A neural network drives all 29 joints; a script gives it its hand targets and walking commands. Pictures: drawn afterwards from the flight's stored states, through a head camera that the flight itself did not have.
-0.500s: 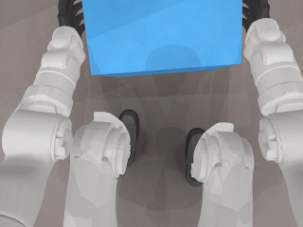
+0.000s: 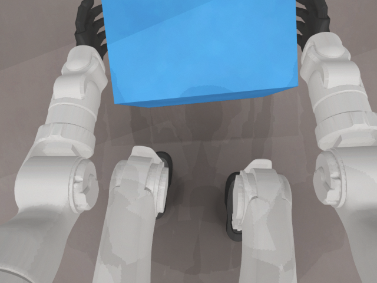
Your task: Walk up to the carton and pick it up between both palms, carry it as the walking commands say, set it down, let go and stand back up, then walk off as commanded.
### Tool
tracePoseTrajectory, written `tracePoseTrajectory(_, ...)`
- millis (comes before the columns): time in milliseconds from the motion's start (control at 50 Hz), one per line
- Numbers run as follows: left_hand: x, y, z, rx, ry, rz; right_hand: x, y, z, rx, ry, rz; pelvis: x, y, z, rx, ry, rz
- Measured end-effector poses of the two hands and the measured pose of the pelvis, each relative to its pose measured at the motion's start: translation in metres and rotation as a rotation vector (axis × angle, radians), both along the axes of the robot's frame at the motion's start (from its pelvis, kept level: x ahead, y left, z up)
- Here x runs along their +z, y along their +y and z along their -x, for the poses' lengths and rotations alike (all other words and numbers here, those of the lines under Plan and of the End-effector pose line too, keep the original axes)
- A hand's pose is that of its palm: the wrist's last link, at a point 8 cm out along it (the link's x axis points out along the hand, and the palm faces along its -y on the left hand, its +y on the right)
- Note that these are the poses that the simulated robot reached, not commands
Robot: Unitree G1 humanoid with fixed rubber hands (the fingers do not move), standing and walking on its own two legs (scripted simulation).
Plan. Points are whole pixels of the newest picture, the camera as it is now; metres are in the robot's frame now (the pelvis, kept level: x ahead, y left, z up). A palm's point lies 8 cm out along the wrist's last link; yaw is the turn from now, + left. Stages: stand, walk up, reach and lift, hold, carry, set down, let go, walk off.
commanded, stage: reach and lift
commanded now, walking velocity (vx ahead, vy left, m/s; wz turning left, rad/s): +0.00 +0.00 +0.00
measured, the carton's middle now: (200, 58) +0.51 +0.03 -0.19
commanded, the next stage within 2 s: none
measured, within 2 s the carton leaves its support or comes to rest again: neither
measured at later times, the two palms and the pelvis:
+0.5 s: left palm (64, 40) +0.48 +0.23 -0.04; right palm (338, 29) +0.52 -0.16 -0.04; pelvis +0.01 +0.00 +0.05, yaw +0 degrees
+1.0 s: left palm (25, 31) +0.46 +0.23 +0.03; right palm out of the picture +0.51 -0.16 +0.03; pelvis +0.02 +0.00 +0.11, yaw -1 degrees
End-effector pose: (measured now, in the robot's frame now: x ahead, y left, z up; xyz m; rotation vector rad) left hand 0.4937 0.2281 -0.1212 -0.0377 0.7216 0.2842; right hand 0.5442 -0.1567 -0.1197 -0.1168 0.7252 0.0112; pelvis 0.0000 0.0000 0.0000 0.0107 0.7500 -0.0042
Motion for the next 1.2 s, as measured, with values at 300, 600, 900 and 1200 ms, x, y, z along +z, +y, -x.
tracePoseTrajectory(300, 0.048, 0.002, 0.010, 0.025, -0.013, 0.004, 0.042, 0.003, 0.013, -0.022, -0.015, -0.052, 0.027, -0.001, -0.007, -0.004, 0.056, -0.002)
tracePoseTrajectory(600, 0.094, 0.000, 0.019, 0.031, -0.016, 0.009, 0.090, 0.001, 0.022, -0.042, -0.023, -0.060, 0.063, -0.001, -0.010, -0.003, 0.074, 0.002)
tracePoseTrajectory(900, 0.140, 0.000, 0.029, 0.036, -0.009, 0.011, 0.138, 0.002, 0.030, -0.043, -0.018, -0.056, 0.099, 0.001, -0.014, -0.001, 0.058, 0.007)
tracePoseTrajectory(1200, 0.183, -0.003, 0.038, 0.037, -0.004, 0.011, 0.182, -0.001, 0.039, -0.045, -0.014, -0.054, 0.135, 0.000, -0.023, -0.005, 0.031, 0.007)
